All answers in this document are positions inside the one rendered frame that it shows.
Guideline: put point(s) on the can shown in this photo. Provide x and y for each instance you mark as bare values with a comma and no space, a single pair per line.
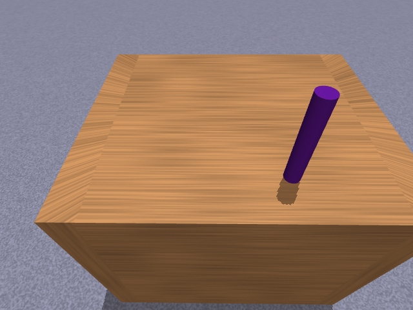
319,110

